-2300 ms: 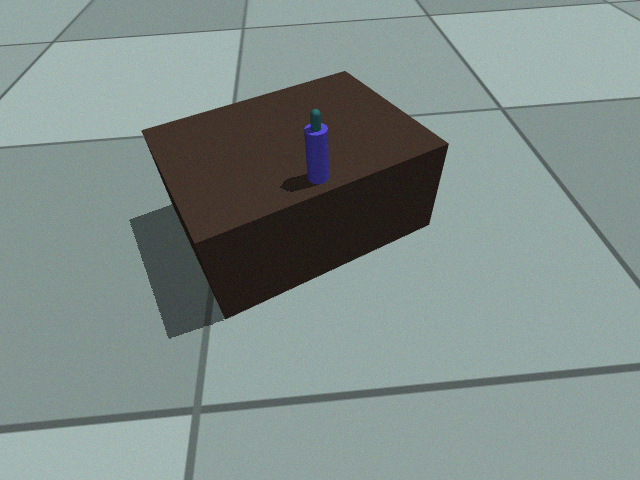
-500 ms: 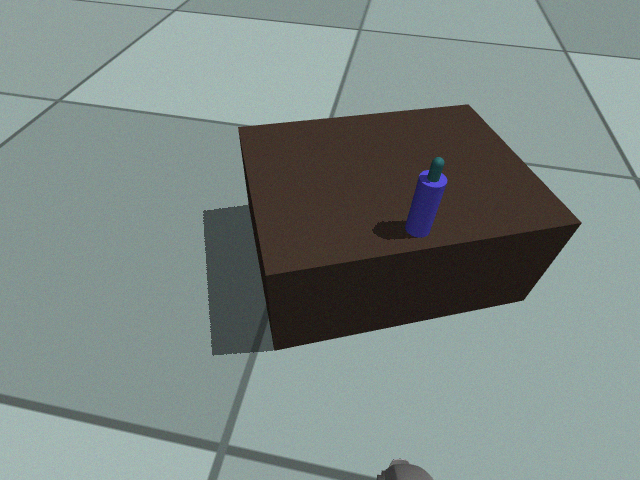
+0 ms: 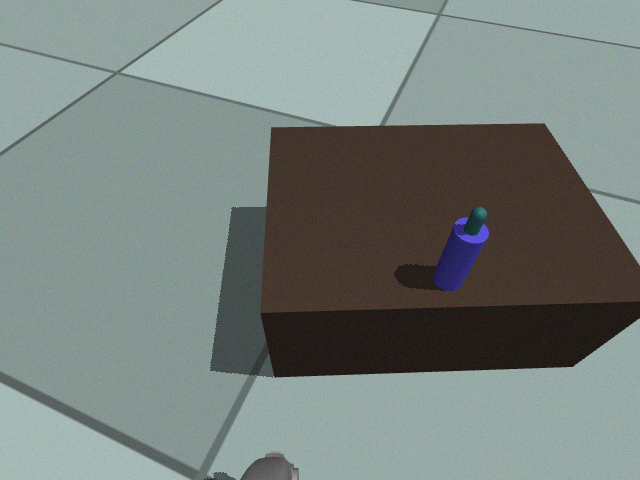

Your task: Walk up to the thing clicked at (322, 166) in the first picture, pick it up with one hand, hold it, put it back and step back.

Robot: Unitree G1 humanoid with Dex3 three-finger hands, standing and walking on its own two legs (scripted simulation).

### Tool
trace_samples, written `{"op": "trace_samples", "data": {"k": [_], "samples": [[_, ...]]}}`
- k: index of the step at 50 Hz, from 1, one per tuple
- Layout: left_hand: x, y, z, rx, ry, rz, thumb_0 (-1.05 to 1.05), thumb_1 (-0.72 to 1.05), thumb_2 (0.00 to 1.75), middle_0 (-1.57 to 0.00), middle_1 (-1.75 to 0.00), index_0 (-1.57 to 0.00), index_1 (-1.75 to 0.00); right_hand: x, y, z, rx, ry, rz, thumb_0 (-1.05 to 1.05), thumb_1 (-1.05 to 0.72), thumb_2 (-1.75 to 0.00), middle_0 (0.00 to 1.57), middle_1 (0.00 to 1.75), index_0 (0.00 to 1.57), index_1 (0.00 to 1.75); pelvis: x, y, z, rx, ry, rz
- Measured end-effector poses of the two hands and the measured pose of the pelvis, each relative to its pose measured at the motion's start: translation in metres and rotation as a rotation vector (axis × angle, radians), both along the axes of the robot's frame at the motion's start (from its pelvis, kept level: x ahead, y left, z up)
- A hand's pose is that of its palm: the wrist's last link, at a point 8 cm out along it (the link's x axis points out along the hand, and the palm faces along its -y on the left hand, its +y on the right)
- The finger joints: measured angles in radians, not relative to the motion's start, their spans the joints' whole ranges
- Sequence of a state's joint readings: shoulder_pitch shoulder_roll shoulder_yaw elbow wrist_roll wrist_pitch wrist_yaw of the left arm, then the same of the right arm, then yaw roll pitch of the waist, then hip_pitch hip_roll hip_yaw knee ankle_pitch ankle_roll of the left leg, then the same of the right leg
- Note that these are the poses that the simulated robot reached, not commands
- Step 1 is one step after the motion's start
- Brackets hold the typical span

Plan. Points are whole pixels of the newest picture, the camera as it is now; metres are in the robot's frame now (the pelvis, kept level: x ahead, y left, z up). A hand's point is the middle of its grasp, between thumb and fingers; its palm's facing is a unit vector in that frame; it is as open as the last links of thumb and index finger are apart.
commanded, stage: walk up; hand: right
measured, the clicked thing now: (462, 248) +0.64 -0.26 -0.22
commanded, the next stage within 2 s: none
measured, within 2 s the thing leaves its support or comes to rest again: neither
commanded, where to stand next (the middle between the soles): +0.22 -0.08 m, yaw +5 degrees
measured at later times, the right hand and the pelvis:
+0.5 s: hand out of the picture +0.18 -0.41 -0.16, palm faces -0.06 +0.89 -0.45, open 7.4 cm; pelvis +0.12 -0.11 -0.02, yaw +3 degrees
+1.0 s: hand (577, 408) +0.28 -0.35 -0.15, palm faces -0.17 +0.89 -0.42, open 7.4 cm; pelvis +0.13 -0.08 -0.02, yaw +9 degrees
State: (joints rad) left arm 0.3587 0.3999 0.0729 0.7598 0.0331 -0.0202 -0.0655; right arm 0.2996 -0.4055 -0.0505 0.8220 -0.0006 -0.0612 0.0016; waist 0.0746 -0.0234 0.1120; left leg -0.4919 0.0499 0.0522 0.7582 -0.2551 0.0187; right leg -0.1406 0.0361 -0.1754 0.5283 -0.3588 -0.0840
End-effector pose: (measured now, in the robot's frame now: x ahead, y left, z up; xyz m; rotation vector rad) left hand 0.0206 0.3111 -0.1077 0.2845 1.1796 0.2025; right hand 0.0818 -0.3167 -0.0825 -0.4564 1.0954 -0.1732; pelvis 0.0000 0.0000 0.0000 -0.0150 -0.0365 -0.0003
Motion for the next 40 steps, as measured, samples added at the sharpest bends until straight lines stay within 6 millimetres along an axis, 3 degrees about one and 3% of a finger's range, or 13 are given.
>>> {"op": "trace_samples", "data": {"k": [4, 7, 12, 17, 20, 25, 29, 32, 40], "samples": [[0.013, -0.005, -0.026, -0.025, 0.040, 0.018, 0.01, 0.91, 0.90, -0.20, -0.30, -0.20, -0.30, 0.036, -0.001, -0.004, -0.033, -0.041, 0.023, 0.01, -0.90, -0.90, 0.20, 0.30, 0.20, 0.30, 0.029, -0.004, -0.016, 0.017, -0.009, 0.019], [0.031, -0.016, -0.035, -0.043, 0.069, 0.006, 0.01, 0.91, 0.90, -0.20, -0.30, -0.20, -0.30, 0.051, -0.007, -0.002, -0.047, -0.085, 0.005, 0.01, -0.90, -0.90, 0.21, 0.30, 0.20, 0.30, 0.042, -0.008, -0.019, 0.029, -0.023, 0.014], [0.073, -0.029, -0.026, -0.047, 0.048, -0.035, 0.01, 0.91, 0.90, -0.20, -0.30, -0.20, -0.30, 0.056, -0.026, 0.012, -0.051, -0.095, -0.042, 0.01, -0.90, -0.90, 0.21, 0.30, 0.20, 0.30, 0.065, -0.027, -0.008, 0.028, -0.032, 0.010], [0.109, -0.041, -0.013, -0.010, 0.000, -0.031, 0.01, 0.91, 0.90, -0.20, -0.30, -0.20, -0.30, 0.060, -0.062, 0.014, -0.054, -0.047, -0.041, 0.01, -0.90, -0.90, 0.21, 0.30, 0.20, 0.30, 0.088, -0.054, -0.005, 0.023, -0.028, 0.016], [0.124, -0.055, -0.006, 0.032, -0.009, -0.020, 0.01, 0.91, 0.90, -0.20, -0.30, -0.20, -0.30, 0.069, -0.089, 0.003, -0.041, -0.014, -0.041, 0.01, -0.89, -0.90, 0.21, 0.30, 0.20, 0.30, 0.101, -0.075, -0.008, 0.023, -0.016, 0.029], [0.136, -0.088, -0.001, 0.115, -0.025, 0.014, 0.01, 0.91, 0.90, -0.20, -0.30, -0.20, -0.30, 0.097, -0.129, -0.035, -0.011, 0.039, -0.054, 0.01, -0.90, -0.90, 0.21, 0.30, 0.20, 0.30, 0.120, -0.110, -0.023, 0.003, -0.012, 0.057], [0.137, -0.114, 0.012, 0.116, -0.017, 0.033, 0.01, 0.91, 0.90, -0.20, -0.30, -0.20, -0.30, 0.123, -0.128, -0.048, 0.044, 0.066, -0.035, 0.01, -0.90, -0.90, 0.20, 0.30, 0.20, 0.30, 0.129, -0.119, -0.015, 0.024, -0.002, 0.064], [0.138, -0.122, 0.019, 0.123, -0.014, 0.040, 0.01, 0.90, 0.90, -0.20, -0.30, -0.20, -0.30, 0.139, -0.122, -0.052, 0.082, 0.077, -0.009, 0.01, -0.90, -0.90, 0.20, 0.30, 0.20, 0.30, 0.135, -0.125, -0.010, 0.027, 0.007, 0.077], [0.130, -0.105, 0.014, 0.158, -0.010, 0.089, 0.01, 0.90, 0.90, -0.20, -0.30, -0.21, -0.30, 0.176, -0.106, -0.048, 0.083, 0.095, 0.071, 0.01, -0.90, -0.90, 0.20, 0.30, 0.20, 0.30, 0.139, -0.122, -0.012, 0.020, 0.016, 0.126]]}}
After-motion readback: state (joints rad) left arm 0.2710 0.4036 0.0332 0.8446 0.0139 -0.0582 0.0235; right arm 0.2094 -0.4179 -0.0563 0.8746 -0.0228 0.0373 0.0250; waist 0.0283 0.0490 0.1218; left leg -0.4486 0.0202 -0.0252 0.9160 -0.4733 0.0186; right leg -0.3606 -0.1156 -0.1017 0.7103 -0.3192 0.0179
